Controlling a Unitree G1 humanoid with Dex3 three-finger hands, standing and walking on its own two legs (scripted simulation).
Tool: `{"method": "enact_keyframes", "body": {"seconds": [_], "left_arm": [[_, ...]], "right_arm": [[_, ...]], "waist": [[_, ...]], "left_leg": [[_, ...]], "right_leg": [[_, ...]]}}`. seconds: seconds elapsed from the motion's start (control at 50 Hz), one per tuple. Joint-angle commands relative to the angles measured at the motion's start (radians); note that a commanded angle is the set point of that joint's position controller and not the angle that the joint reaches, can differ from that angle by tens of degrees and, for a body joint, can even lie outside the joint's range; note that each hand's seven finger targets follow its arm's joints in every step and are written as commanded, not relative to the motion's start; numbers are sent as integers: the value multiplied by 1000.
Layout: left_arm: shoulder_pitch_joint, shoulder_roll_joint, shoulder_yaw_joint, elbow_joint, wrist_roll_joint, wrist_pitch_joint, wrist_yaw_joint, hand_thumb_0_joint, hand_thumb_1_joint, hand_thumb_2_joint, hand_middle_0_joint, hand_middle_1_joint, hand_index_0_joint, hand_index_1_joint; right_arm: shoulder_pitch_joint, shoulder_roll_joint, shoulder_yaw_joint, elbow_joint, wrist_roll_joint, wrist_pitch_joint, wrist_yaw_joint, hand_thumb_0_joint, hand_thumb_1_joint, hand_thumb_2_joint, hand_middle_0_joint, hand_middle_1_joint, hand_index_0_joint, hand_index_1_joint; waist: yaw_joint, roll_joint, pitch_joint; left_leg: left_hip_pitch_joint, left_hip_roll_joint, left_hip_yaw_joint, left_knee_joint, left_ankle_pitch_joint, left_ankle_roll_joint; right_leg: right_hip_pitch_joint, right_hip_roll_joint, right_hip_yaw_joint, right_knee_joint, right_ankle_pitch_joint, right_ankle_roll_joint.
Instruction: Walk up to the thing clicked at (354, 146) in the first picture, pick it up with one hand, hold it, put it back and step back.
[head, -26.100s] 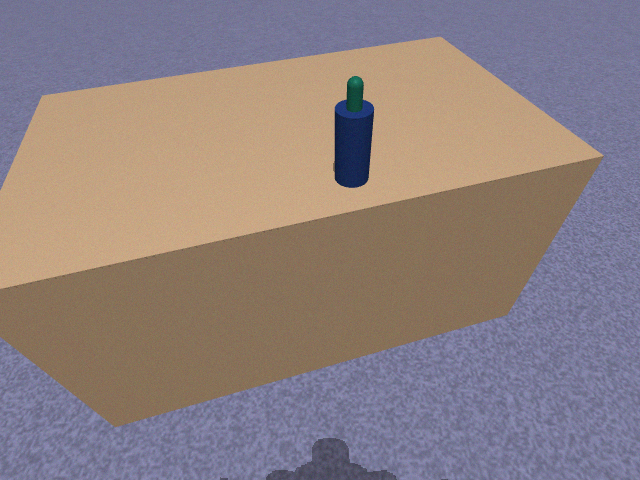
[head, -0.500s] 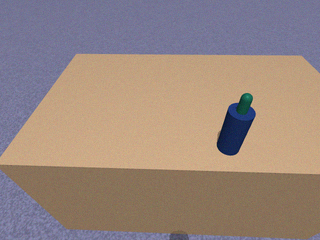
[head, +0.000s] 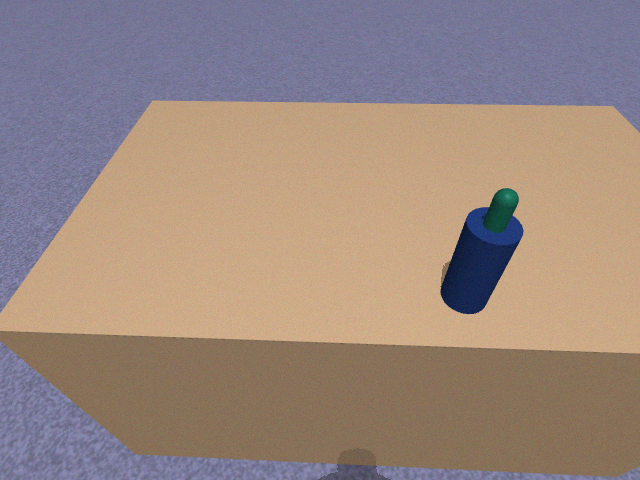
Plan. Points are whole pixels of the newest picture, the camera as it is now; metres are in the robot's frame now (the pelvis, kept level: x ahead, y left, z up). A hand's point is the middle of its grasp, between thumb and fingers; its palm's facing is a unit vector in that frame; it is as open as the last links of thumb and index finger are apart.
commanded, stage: home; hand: right
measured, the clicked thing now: (483, 250) +0.45 -0.22 +0.03
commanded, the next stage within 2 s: stand in 0.48 s
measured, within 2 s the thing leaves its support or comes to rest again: neither
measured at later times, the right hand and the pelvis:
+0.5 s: hand out of the picture +0.07 -0.26 -0.16, palm faces -0.04 +0.94 -0.35, open 17.7 cm; pelvis +0.00 +0.00 +0.00, yaw +1 degrees
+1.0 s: hand out of the picture +0.07 -0.26 -0.16, palm faces -0.05 +0.94 -0.34, open 10.1 cm; pelvis +0.00 -0.01 +0.00, yaw +1 degrees
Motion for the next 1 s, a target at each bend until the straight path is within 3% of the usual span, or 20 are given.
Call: {"method": "enact_keyframes", "body": {"seconds": [0.0,0.08,0.14,0.24,0.34,0.42,0.56,0.6,0.62,0.7,0.78,0.92,0.98], "left_arm": [[-23,208,40,-52,-4,-22,15,0,896,900,-199,-298,-200,-298],[-32,211,44,-50,-2,-19,16,0,896,900,-199,-299,-200,-298],[-38,207,44,-55,-2,-21,16,0,896,900,-199,-298,-200,-298],[-42,204,44,-54,-4,-19,15,0,896,901,-199,-299,-200,-299],[-41,211,45,-58,-3,-24,18,0,896,900,-199,-299,-200,-298],[-40,209,46,-55,-3,-22,16,0,896,900,-199,-299,-200,-298],[-38,214,49,-56,0,-25,18,0,896,901,-200,-299,-200,-299],[-35,213,48,-55,-1,-26,17,0,899,900,-200,-300,-200,-300],[-34,211,48,-54,-1,-25,17,0,899,900,-200,-300,-200,-300],[-29,214,48,-56,-2,-25,16,0,899,900,-200,-300,-200,-300],[-29,206,46,-57,-2,-25,14,0,899,900,-200,-300,-200,-300],[-27,210,48,-54,-3,-22,13,0,899,900,-200,-300,-200,-300],[-29,210,47,-58,-5,-24,14,0,899,900,-200,-300,-200,-300]], "right_arm": [[-28,-226,-45,-47,-2,-27,-20,0,592,-28,47,44,47,44],[-37,-217,-47,-49,-2,-26,-22,0,596,-25,46,43,46,43],[-34,-219,-48,-48,-2,-28,-22,0,607,-19,45,42,45,42],[-36,-215,-48,-46,-1,-26,-21,0,600,-23,46,43,46,43],[-45,-212,-51,-48,0,-24,-20,0,602,-22,46,42,46,42],[-39,-214,-50,-45,-1,-22,-17,0,604,-21,46,42,46,42],[-40,-209,-49,-49,-1,-20,-16,0,591,-28,47,44,47,44],[-40,-209,-49,-46,-1,-19,-15,0,431,-188,200,204,200,204],[-36,-210,-49,-46,-2,-18,-15,0,351,-268,200,284,200,284],[-42,-213,-51,-48,-2,-23,-16,0,31,-588,200,300,200,300],[-37,-216,-51,-46,-2,-21,-16,0,-289,-900,200,300,200,300],[-32,-206,-49,-42,-1,-22,-16,0,-849,-900,200,300,200,300],[-38,-211,-50,-42,0,-23,-16,0,-900,-900,200,300,200,300]], "waist": [[-1,25,-59],[-1,10,-41],[-2,6,-62],[-4,14,-37],[-3,-12,-57],[-7,7,-37],[-8,4,-32],[-6,0,-30],[-8,8,-29],[-3,8,-48],[-5,16,-36],[-5,13,-35],[0,0,-39]], "left_leg": [[3,120,-94,-44,223,30],[-8,119,-95,-54,210,29],[4,124,-93,-45,261,29],[-1,119,-95,-60,206,26],[13,120,-96,-50,237,26],[-13,112,-93,-69,159,27],[-21,113,-100,-67,142,28],[-25,114,-103,-67,135,29],[-27,110,-100,-70,113,29],[1,120,-105,-58,183,30],[-16,111,-100,-64,136,25],[-11,112,-103,-70,140,24],[0,118,-104,-62,186,24]], "right_leg": [[28,-116,98,-31,173,-22],[19,-113,92,-34,147,-21],[44,-120,92,-24,200,-22],[21,-118,95,-41,146,-22],[32,-121,92,-38,184,-22],[23,-121,97,-55,122,-22],[15,-119,91,-60,97,-22],[17,-121,91,-61,91,-22],[12,-121,96,-65,78,-21],[19,-123,90,-47,126,-27],[7,-118,92,-60,89,-23],[5,-119,91,-51,95,-27],[10,-120,91,-48,126,-27]]}}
